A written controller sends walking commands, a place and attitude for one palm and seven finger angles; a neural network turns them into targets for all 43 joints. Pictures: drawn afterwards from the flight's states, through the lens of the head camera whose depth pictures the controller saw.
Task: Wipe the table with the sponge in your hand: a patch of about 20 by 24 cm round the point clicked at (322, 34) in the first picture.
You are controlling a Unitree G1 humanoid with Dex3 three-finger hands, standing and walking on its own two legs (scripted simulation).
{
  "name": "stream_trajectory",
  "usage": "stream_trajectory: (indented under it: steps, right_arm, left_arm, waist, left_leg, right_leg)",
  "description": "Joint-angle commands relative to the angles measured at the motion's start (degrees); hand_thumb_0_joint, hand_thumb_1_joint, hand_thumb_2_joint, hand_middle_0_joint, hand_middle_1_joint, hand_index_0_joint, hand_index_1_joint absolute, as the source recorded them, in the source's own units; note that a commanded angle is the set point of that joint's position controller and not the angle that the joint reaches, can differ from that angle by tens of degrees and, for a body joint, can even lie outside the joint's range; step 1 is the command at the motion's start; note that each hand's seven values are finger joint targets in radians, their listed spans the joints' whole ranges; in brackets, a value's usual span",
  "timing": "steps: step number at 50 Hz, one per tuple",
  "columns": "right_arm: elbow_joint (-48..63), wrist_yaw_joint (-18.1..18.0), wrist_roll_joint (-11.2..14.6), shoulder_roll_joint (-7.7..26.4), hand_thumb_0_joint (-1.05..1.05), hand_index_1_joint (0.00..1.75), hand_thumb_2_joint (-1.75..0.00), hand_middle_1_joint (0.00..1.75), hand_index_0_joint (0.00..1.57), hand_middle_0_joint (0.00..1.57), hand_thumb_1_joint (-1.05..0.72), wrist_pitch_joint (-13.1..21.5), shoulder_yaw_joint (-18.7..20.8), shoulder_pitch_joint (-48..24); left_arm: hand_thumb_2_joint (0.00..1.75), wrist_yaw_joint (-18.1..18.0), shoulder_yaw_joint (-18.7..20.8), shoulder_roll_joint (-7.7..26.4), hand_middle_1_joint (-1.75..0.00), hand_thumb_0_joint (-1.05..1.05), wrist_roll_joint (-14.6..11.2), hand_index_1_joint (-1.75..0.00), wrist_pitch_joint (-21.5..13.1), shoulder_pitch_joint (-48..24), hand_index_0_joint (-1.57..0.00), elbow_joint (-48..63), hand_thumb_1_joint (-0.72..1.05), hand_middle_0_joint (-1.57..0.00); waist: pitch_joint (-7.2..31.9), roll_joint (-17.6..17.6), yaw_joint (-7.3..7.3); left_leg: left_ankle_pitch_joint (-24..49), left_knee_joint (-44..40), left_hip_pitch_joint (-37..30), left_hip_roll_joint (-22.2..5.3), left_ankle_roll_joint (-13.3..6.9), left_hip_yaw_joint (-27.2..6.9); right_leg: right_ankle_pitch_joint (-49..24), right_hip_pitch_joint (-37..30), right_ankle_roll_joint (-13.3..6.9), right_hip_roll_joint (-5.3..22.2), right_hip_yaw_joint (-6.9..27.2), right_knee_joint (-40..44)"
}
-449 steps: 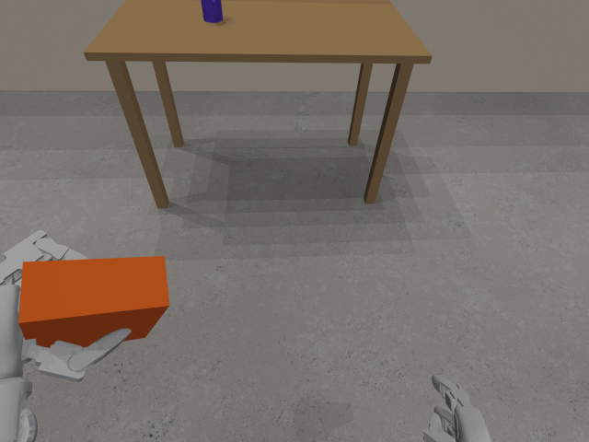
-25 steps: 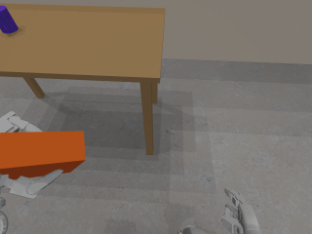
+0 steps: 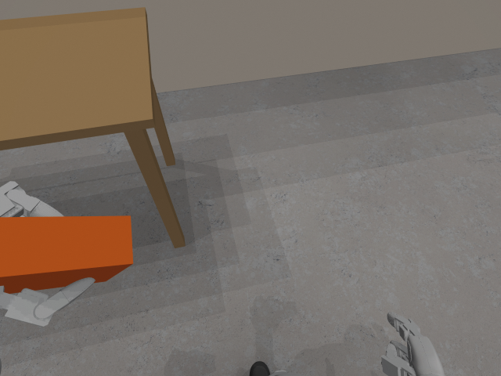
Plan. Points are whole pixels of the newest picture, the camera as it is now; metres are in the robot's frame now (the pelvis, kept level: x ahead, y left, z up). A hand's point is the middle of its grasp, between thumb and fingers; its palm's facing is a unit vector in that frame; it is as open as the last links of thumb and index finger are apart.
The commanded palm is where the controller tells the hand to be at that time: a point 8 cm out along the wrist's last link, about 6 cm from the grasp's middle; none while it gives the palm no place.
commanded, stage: turn to face it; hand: left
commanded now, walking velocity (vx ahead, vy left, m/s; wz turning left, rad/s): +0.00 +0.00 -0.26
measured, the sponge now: (80, 255) +0.23 +0.21 +0.15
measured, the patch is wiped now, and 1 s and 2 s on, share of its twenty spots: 0.00 0.00 0.00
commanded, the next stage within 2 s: take the last steps up to it in 0.10 s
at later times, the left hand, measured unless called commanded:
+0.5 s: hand (98, 273) +0.20 +0.17 +0.17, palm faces +0.23 -0.80 -0.56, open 9.6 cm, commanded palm +0.15 +0.22 +0.18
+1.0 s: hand (78, 236) +0.24 +0.21 +0.17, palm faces +0.37 -0.80 -0.47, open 9.6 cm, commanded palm +0.18 +0.26 +0.18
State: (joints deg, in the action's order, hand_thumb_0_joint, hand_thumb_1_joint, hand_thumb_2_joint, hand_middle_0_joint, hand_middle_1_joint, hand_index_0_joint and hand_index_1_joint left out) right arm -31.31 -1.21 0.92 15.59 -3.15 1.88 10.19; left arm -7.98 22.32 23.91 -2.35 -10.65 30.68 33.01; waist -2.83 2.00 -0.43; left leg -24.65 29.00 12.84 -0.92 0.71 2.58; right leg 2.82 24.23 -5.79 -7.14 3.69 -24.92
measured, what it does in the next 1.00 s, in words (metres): steps on the spot: right foot, then left foot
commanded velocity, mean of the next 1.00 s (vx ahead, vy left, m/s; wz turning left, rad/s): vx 0.25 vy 0.12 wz -0.01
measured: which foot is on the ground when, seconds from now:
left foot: down 0.00-0.24, up 0.26-0.70, down 0.72-0.90, up 0.92-1.00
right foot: down 0.00-0.02, up 0.04-0.20, down 0.22-1.00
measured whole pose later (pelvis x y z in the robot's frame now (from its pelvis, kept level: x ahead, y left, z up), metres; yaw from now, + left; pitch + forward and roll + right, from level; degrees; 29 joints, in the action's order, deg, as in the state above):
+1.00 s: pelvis +0.02 -0.02 -0.01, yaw -1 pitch -1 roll +1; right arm -38.7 -1.6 0.6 9.9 3.0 -0.5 10.0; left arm -7.0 19.2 19.7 -0.8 -13.6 24.3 25.0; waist -4.4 -3.6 1.4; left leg -24.1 63.2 24.0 -2.7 0.8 2.1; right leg 19.2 16.8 -3.7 2.6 -10.5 -37.0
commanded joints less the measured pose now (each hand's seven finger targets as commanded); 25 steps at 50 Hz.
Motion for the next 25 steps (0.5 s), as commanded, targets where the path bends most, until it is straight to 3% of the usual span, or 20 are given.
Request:
stream_trajectory:
  steps: [1, 2, 3, 4, 6, 7, 9, 10, 11, 12, 13, 14, 16, 18, 25]
  right_arm:
    - [9.42, -0.94, 0.11, 5.11, 0.0, 0.3, -0.9, 0.3, 0.2, 0.2, -0.9, 4.28, 1.76, -4.83]
    - [9.58, -1.25, 0.13, 2.99, 0.0, 0.3, -0.9, 0.3, 0.2, 0.2, -0.9, 5.18, 1.38, -5.03]
    - [9.11, -1.29, -0.14, 2.84, 0.0, 0.3, -0.9, 0.3, 0.2, 0.2, -0.9, 5.76, 1.62, -4.26]
    - [8.48, -0.99, 0.06, 2.96, 0.0, 0.3, -0.9, 0.3, 0.2, 0.2, -0.9, 6.43, 1.44, -3.46]
    - [7.78, -0.76, 0.61, 3.57, 0.0, 0.3, -0.9, 0.3, 0.2, 0.2, -0.9, 8.26, 1.22, -2.35]
    - [7.17, -0.68, 0.44, 3.86, 0.0, 0.3, -0.9, 0.3, 0.2, 0.2, -0.9, 8.95, 1.19, -1.73]
    - [6.61, -0.2, 0.4, 4.26, 0.0, 0.3, -0.9, 0.3, 0.2, 0.2, -0.9, 9.67, 1.27, -1.69]
    - [6.44, -0.2, 0.54, 3.67, 0.0, 0.3, -0.9, 0.3, 0.2, 0.2, -0.9, 9.79, 1.17, -1.78]
    - [6.7, -0.32, 0.45, 2.42, 0.0, 0.3, -0.9, 0.3, 0.2, 0.2, -0.9, 9.65, 0.96, -1.99]
    - [7.37, -0.41, 0.97, 2.85, 0.0, 0.3, -0.9, 0.3, 0.2, 0.2, -0.9, 9.45, 1.78, -3.53]
    - [6.33, -0.88, 0.43, 2.78, 0.0, 0.3, -0.9, 0.3, 0.2, 0.2, -0.9, 8.71, 1.46, -4.05]
    - [6.05, -0.86, 0.02, 1.17, 0.0, 0.3, -0.9, 0.3, 0.2, 0.2, -0.9, 7.8, 0.05, -5.22]
    - [5.25, -0.82, -0.39, 0.9, 0.0, 0.3, -0.9, 0.3, 0.2, 0.2, -0.9, 6.07, -0.71, -6.12]
    - [5.0, -1.17, -0.86, 0.61, 0.0, 0.3, -0.9, 0.3, 0.2, 0.2, -0.9, 5.86, -0.77, -5.7]
    - [4.66, -1.82, -1.08, 1.72, 0.0, 0.3, -0.9, 0.3, 0.2, 0.2, -0.9, 7.58, 0.41, -3.4]
  left_arm:
    - [1.3, -1.06, 7.92, 9.76, -1.6, 0.0, 0.25, -1.6, -4.53, -5.46, -1.2, 13.81, 0.1, -1.2]
    - [1.3, -1.21, 7.75, 9.84, -1.6, 0.0, 1.0, -1.6, -4.08, -5.27, -1.2, 13.93, 0.1, -1.2]
    - [1.3, -0.9, 7.1, 8.62, -1.6, 0.0, 1.18, -1.6, -3.4, -4.05, -1.2, 11.32, 0.1, -1.2]
    - [1.3, -0.57, 5.37, 6.81, -1.6, 0.0, 0.99, -1.6, -3.01, -4.32, -1.2, 10.56, 0.1, -1.2]
    - [1.3, -0.78, 3.5, 6.14, -1.6, 0.0, 0.88, -1.6, -2.79, -7.84, -1.2, 12.28, 0.1, -1.2]
    - [1.3, -1.06, 2.68, 5.69, -1.6, 0.0, 1.13, -1.6, -3.04, -8.54, -1.2, 11.67, 0.1, -1.2]
    - [1.3, -1.13, 2.84, 6.01, -1.6, 0.0, 1.59, -1.6, -3.34, -11.74, -1.2, 10.24, 0.1, -1.2]
    - [1.3, -1.21, 4.01, 7.33, -1.6, 0.0, 1.85, -1.6, -3.59, -13.14, -1.2, 8.76, 0.1, -1.2]
    - [1.3, -1.5, 5.23, 9.2, -1.6, 0.0, 2.3, -1.6, -3.51, -11.98, -1.2, 6.09, 0.1, -1.2]
    - [1.3, -1.38, 6.19, 9.53, -1.6, 0.0, 0.94, -1.6, -2.96, -10.47, -1.2, 5.58, 0.1, -1.2]
    - [1.3, -1.51, 7.35, 10.56, -1.6, 0.0, 0.33, -1.6, -3.33, -8.27, -1.2, 6.66, 0.1, -1.2]
    - [1.3, -1.74, 9.0, 11.31, -1.6, 0.0, 0.17, -1.6, -3.42, -4.52, -1.2, 7.9, 0.1, -1.2]
    - [1.3, -1.75, 9.1, 10.35, -1.6, 0.0, 0.08, -1.6, -3.97, -1.03, -1.2, 9.11, 0.1, -1.2]
    - [1.3, -1.99, 9.19, 9.81, -1.6, 0.0, 0.25, -1.6, -4.74, 0.94, -1.2, 8.28, 0.1, -1.2]
    - [1.3, -2.29, 7.01, 8.06, -1.6, 0.0, 0.73, -1.6, -5.27, -0.34, -1.2, 4.64, 0.1, -1.2]
  waist:
    - [8.94, -17.01, 2.0]
    - [7.99, -19.37, 2.0]
    - [5.31, -18.11, 1.73]
    - [2.94, -17.07, 1.74]
    - [3.52, -16.93, 1.41]
    - [3.95, -16.52, 0.9]
    - [5.41, -13.54, 0.74]
    - [6.87, -7.46, 0.41]
    - [8.22, 4.27, -0.41]
    - [10.48, 14.02, 0.86]
    - [10.11, 8.81, 1.28]
    - [9.43, 3.12, 1.34]
    - [10.28, -1.33, 0.71]
    - [10.71, 2.71, 0.46]
    - [9.98, 5.32, 1.19]
  left_leg:
    - [3.94, -13.36, -6.16, -20.05, -9.14, -16.03]
    - [7.65, -14.85, 1.85, -22.93, -10.57, -14.98]
    - [11.47, -13.66, 7.27, -22.18, -10.65, -11.17]
    - [18.12, -10.71, 7.11, -20.12, -9.47, -6.06]
    - [29.06, -4.95, -0.06, -17.59, -5.69, -0.01]
    - [33.44, -1.96, -1.13, -17.11, -4.59, -1.26]
    - [32.98, 5.2, 0.54, -15.23, -2.31, 0.16]
    - [26.55, 11.7, 4.0, -12.71, -0.95, 1.49]
    - [11.8, 21.32, 12.15, -6.14, 1.22, 4.04]
    - [-7.75, 31.18, 15.44, -1.51, 2.09, 1.25]
    - [-6.78, 35.85, 14.26, -2.54, 1.51, -3.82]
    - [-3.3, 37.07, 15.77, -3.02, 1.4, -4.52]
    - [0.59, 33.63, 16.61, -3.58, 1.31, -3.5]
    - [2.25, 27.78, 15.66, -3.17, 1.18, -1.46]
    - [0.86, 12.26, 11.9, -1.36, -0.57, 2.63]
  right_leg:
    - [18.83, 3.87, 7.28, 4.31, 2.73, -14.18]
    - [21.75, 1.04, 7.73, 4.5, -0.92, -27.9]
    - [21.52, -0.28, 8.0, 5.4, -1.62, -34.25]
    - [22.29, 0.79, 8.11, 6.58, -2.94, -31.99]
    - [21.94, 0.32, 8.35, 6.78, -7.46, -20.68]
    - [19.61, -3.0, 8.41, 6.32, -8.88, -14.05]
    - [9.98, -12.57, 7.88, 6.1, -10.41, -3.48]
    - [-0.21, -17.5, 6.18, 9.99, -6.65, -0.16]
    - [-16.91, -22.21, 1.16, 19.62, 7.21, 0.47]
    - [-15.88, -20.38, -2.56, 26.82, 20.88, 6.09]
    - [-1.38, -16.64, -2.28, 27.81, 21.97, 9.47]
    - [8.68, -15.43, -3.38, 26.82, 20.9, 10.11]
    - [13.78, -15.11, -3.86, 25.27, 14.13, 9.89]
    - [13.77, -14.97, -3.19, 24.06, 10.44, 11.21]
    - [22.58, -16.28, -3.44, 25.32, 11.89, 13.66]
